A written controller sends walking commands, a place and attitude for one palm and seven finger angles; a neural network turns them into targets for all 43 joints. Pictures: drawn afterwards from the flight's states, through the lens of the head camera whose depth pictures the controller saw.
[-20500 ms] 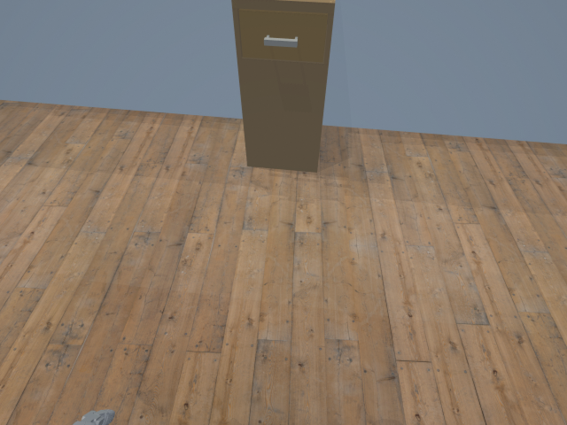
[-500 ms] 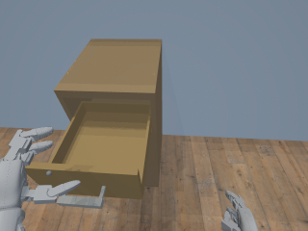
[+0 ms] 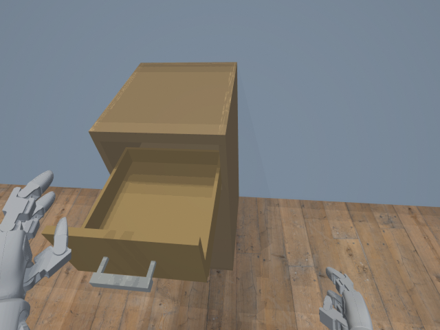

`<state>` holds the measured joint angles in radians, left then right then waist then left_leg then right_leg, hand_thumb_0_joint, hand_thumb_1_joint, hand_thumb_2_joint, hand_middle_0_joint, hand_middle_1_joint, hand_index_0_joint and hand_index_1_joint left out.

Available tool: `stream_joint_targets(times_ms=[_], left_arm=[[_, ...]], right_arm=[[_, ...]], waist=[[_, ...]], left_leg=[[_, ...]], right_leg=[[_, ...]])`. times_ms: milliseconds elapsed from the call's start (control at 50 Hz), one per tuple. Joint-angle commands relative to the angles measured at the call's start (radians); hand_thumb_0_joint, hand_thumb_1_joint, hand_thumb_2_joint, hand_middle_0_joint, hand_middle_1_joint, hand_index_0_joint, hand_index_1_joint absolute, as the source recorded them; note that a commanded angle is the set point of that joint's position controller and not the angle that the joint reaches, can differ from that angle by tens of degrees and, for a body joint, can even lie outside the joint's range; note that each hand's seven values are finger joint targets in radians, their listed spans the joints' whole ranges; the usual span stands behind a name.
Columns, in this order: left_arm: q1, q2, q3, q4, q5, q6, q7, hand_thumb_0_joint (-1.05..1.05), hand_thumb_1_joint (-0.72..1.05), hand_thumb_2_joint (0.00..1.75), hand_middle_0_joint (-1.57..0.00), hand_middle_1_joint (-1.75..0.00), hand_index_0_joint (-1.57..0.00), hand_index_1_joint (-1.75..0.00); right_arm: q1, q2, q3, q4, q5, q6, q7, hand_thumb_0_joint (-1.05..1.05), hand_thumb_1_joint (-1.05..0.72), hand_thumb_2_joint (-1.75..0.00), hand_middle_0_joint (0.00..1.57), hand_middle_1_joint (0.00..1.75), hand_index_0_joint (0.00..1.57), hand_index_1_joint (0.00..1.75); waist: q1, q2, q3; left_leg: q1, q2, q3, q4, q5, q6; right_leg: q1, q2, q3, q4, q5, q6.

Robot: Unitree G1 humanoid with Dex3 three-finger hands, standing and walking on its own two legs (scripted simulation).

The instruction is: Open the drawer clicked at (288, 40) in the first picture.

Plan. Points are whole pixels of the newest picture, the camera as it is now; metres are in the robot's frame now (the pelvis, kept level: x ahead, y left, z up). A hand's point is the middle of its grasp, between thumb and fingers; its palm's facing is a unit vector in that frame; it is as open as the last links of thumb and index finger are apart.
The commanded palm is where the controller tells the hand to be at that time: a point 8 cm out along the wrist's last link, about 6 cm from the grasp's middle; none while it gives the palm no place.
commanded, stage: draw the hand back to the body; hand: left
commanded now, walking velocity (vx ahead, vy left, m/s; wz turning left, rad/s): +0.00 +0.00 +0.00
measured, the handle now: (125, 272) +0.24 +0.25 -0.08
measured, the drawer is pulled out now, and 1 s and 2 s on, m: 0.30 0.30 0.30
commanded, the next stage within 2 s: step back with the hand held close in 0.10 s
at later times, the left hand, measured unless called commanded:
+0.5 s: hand (55, 259) +0.17 +0.25 +0.14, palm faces +0.28 -0.82 -0.50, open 7.5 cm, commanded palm +0.11 +0.30 +0.17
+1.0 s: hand (4, 304) +0.10 +0.28 +0.15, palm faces +0.37 -0.83 -0.42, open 7.5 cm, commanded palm +0.04 +0.32 +0.17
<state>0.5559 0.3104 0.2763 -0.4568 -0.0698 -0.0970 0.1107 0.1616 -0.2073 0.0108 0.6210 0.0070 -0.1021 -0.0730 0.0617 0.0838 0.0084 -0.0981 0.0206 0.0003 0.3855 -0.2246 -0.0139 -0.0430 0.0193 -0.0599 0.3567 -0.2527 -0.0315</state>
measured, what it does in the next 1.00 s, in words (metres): shifts its weight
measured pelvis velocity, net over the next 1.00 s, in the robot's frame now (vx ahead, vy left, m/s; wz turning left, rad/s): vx -0.08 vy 0.04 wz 0.02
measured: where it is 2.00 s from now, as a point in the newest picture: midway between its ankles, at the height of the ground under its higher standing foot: outside the picture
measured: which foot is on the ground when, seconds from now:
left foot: down 0.00-1.00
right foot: down 0.00-1.00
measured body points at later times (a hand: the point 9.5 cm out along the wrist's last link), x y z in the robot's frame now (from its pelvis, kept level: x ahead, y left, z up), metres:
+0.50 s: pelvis -0.02 +0.02 +0.00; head +0.01 +0.01 +0.45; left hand +0.14 +0.29 +0.17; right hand +0.16 -0.23 -0.09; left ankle -0.01 +0.13 -0.74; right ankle -0.03 -0.09 -0.74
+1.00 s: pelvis -0.08 +0.04 -0.02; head -0.05 +0.06 +0.43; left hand +0.08 +0.32 +0.17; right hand +0.11 -0.19 -0.09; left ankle -0.01 +0.13 -0.74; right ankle -0.03 -0.09 -0.74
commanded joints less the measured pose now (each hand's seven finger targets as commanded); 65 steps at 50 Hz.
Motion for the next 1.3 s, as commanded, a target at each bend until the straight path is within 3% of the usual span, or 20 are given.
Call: stream_joint_targets(times_ms=[0,180,200,220,260,320,360,500,640,780,880,900,940,980,1020,1040,1080,1120,1180,1280], left_arm=[[-0.064,0.173,0.121,-0.182,0.003,-0.069,0.014,0.0,0.9,0.9,-0.2,-0.3,-0.2,-0.3],[-0.082,0.185,0.126,-0.204,0.003,-0.081,0.012,0.0,0.9,0.9,-0.2,-0.3,-0.2,-0.3],[-0.182,0.303,0.242,-0.303,0.006,-0.116,0.017,0.0,0.9,0.9,-0.2,-0.3,-0.2,-0.3],[-0.099,0.235,0.199,-0.201,0.015,-0.12,0.008,0.0,0.9,0.9,-0.2,-0.3,-0.2,-0.3],[-0.009,0.197,0.166,-0.208,0.02,-0.126,0.001,0.0,0.9,0.9,-0.2,-0.3,-0.2,-0.3],[0.07,0.197,0.177,-0.26,0.017,-0.138,0.003,0.0,0.9,0.9,-0.2,-0.3,-0.2,-0.3],[0.095,0.212,0.195,-0.291,0.016,-0.137,0.007,0.0,0.9,0.9,-0.2,-0.3,-0.2,-0.3],[0.134,0.238,0.216,-0.349,0.01,-0.123,0.021,0.0,0.9,0.9,-0.2,-0.3,-0.2,-0.3],[0.148,0.239,0.228,-0.392,0.008,-0.128,0.03,0.0,0.9,0.9,-0.2,-0.3,-0.2,-0.3],[0.115,0.246,0.255,-0.405,0.021,-0.155,0.038,0.0,0.9,0.9,-0.2,-0.3,-0.2,-0.3],[0.075,0.238,0.222,-0.416,0.02,-0.167,0.055,0.0,0.9,0.9,-0.2,-0.3,-0.2,-0.3],[0.061,0.216,0.198,-0.41,0.021,-0.163,0.06,0.0,0.9,0.9,-0.2,-0.3,-0.2,-0.3],[0.053,0.222,0.205,-0.409,0.023,-0.156,0.069,0.0,0.9,0.9,-0.2,-0.3,-0.2,-0.3],[0.051,0.251,0.227,-0.439,0.027,-0.162,0.075,0.0,0.9,0.9,-0.2,-0.3,-0.2,-0.3],[0.07,0.242,0.238,-0.461,0.034,-0.178,0.072,0.0,0.9,0.9,-0.2,-0.3,-0.2,-0.3],[0.05,0.252,0.251,-0.482,0.046,-0.182,0.069,0.0,0.9,0.9,-0.2,-0.3,-0.2,-0.3],[0.092,0.265,0.265,-0.464,0.035,-0.187,0.075,0.0,0.9,0.9,-0.2,-0.3,-0.2,-0.3],[0.137,0.233,0.245,-0.449,0.023,-0.191,0.067,0.0,0.9,0.9,-0.2,-0.3,-0.2,-0.3],[0.136,0.233,0.232,-0.443,0.01,-0.187,0.05,0.0,0.9,0.9,-0.2,-0.3,-0.2,-0.3],[0.14,0.295,0.286,-0.464,-0.011,-0.195,0.014,0.0,0.9,0.9,-0.2,-0.3,-0.2,-0.3]], right_arm=[[-0.141,-0.092,-0.037,-0.16,0.0,-0.056,-0.008,0.0,-0.9,-0.9,0.2,0.3,0.2,0.3],[-0.145,-0.094,-0.041,-0.162,0.003,-0.068,-0.009,0.0,-0.9,-0.9,0.2,0.3,0.2,0.3],[-0.121,-0.121,-0.034,-0.195,0.008,-0.04,-0.004,0.0,-0.9,-0.9,0.2,0.3,0.2,0.3],[-0.111,-0.101,-0.037,-0.173,0.004,-0.022,0.0,0.0,-0.9,-0.9,0.2,0.3,0.2,0.3],[-0.118,-0.11,-0.044,-0.19,0.004,-0.002,0.006,0.0,-0.9,-0.9,0.2,0.3,0.2,0.3],[-0.106,-0.125,-0.059,-0.206,0.004,0.016,0.007,0.0,-0.9,-0.9,0.2,0.3,0.2,0.3],[-0.109,-0.127,-0.068,-0.217,0.007,0.029,0.005,0.0,-0.9,-0.9,0.2,0.3,0.2,0.3],[-0.113,-0.127,-0.08,-0.239,0.016,0.053,-0.007,0.0,-0.9,-0.9,0.2,0.3,0.2,0.3],[-0.106,-0.13,-0.076,-0.252,0.012,0.035,-0.003,0.0,-0.9,-0.9,0.2,0.3,0.2,0.3],[-0.092,-0.136,-0.069,-0.252,0.009,-0.007,0.002,0.0,-0.9,-0.9,0.2,0.3,0.2,0.3],[-0.054,-0.135,-0.08,-0.21,0.007,-0.021,0.006,0.0,-0.9,-0.9,0.2,0.3,0.2,0.3],[-0.054,-0.12,-0.072,-0.199,0.004,-0.018,0.005,0.0,-0.9,-0.9,0.2,0.3,0.2,0.3],[-0.067,-0.117,-0.067,-0.19,0.0,-0.014,0.001,0.0,-0.9,-0.9,0.2,0.3,0.2,0.3],[-0.088,-0.126,-0.068,-0.2,0.003,-0.016,-0.008,0.0,-0.9,-0.9,0.2,0.3,0.2,0.3],[-0.1,-0.135,-0.058,-0.232,0.004,-0.032,-0.009,0.0,-0.9,-0.9,0.2,0.3,0.2,0.3],[-0.087,-0.126,-0.062,-0.234,-0.004,-0.042,-0.007,0.0,-0.9,-0.9,0.2,0.3,0.2,0.3],[-0.071,-0.108,-0.074,-0.218,-0.009,-0.058,0.0,0.0,-0.9,-0.9,0.2,0.3,0.2,0.3],[-0.067,-0.116,-0.07,-0.185,-0.011,-0.077,0.013,0.0,-0.9,-0.9,0.2,0.3,0.2,0.3],[-0.074,-0.127,-0.058,-0.164,-0.017,-0.087,0.025,0.0,-0.9,-0.9,0.2,0.3,0.2,0.3],[-0.099,-0.144,-0.055,-0.161,-0.014,-0.073,0.034,0.0,-0.9,-0.9,0.2,0.3,0.2,0.3]], waist=[[-0.007,-0.038,-0.028],[-0.005,-0.033,-0.045],[-0.04,-0.053,0.082],[-0.046,-0.132,0.06],[-0.049,-0.127,0.003],[-0.049,-0.057,-0.12],[-0.051,-0.073,-0.167],[-0.057,-0.042,-0.192],[-0.054,0.006,-0.165],[-0.061,0.014,-0.109],[-0.082,-0.15,-0.099],[-0.085,-0.181,-0.096],[-0.083,-0.146,-0.088],[-0.079,-0.021,-0.069],[-0.072,0.198,-0.075],[-0.072,0.223,-0.08],[-0.061,0.077,-0.137],[-0.052,0.076,-0.173],[-0.054,0.136,-0.188],[-0.036,0.112,-0.253]], left_leg=[[0.054,-0.004,0.015,-0.028,0.196,0.031],[0.065,-0.005,0.015,-0.029,0.18,0.032],[-0.052,0.004,-0.021,0.016,0.113,0.049],[-0.066,0.003,-0.036,0.035,0.081,0.048],[-0.066,0.003,-0.025,0.073,0.094,0.053],[-0.065,0.015,-0.022,0.067,0.208,0.051],[-0.068,0.027,-0.026,0.068,0.301,0.051],[-0.097,0.061,-0.055,0.063,0.401,0.047],[-0.255,0.106,-0.111,-0.005,0.231,0.064],[-0.498,0.118,-0.145,-0.049,-0.211,0.09],[-0.211,-0.011,-0.048,0.282,-0.18,0.026],[-0.164,-0.019,-0.04,0.325,-0.153,0.022],[-0.153,-0.01,-0.046,0.265,-0.124,0.023],[-0.211,0.062,-0.129,0.086,-0.16,0.041],[-0.52,0.244,-0.353,-0.236,-0.418,0.108],[-0.584,0.289,-0.414,-0.289,-0.472,0.141],[-0.366,0.269,-0.346,-0.132,-0.081,0.156],[-0.208,0.233,-0.264,-0.066,0.132,0.151],[-0.122,0.227,-0.229,-0.043,0.279,0.142],[-0.083,0.2,-0.182,-0.002,0.332,0.106]], right_leg=[[-0.089,-0.03,0.009,-0.093,0.197,0.022],[-0.086,-0.034,0.025,-0.107,0.171,0.022],[-0.217,-0.084,0.094,-0.155,0.187,0.028],[-0.211,-0.1,0.074,-0.16,0.144,0.027],[-0.211,-0.121,0.086,-0.142,0.171,0.025],[-0.127,-0.121,0.069,-0.056,0.304,0.022],[-0.1,-0.112,0.052,-0.014,0.359,0.027],[-0.106,-0.095,0.036,0.059,0.351,0.028],[-0.091,-0.066,0.031,0.144,0.177,0.03],[-0.037,-0.058,0.072,0.19,0.071,0.032],[-0.412,-0.209,0.214,-0.074,-0.145,-0.054],[-0.456,-0.237,0.197,-0.08,-0.132,-0.065],[-0.457,-0.222,0.149,-0.046,-0.102,-0.054],[-0.417,-0.138,0.092,0.049,-0.134,-0.014],[-0.152,0.005,0.025,0.39,-0.179,0.042],[-0.122,0.022,0.055,0.566,-0.191,0.043],[-0.267,-0.004,0.097,0.554,-0.235,0.029],[-0.315,-0.003,0.064,0.461,-0.249,0.033],[-0.293,0.008,0.046,0.324,-0.21,0.034],[-0.162,0.017,0.018,0.062,-0.05,0.024]])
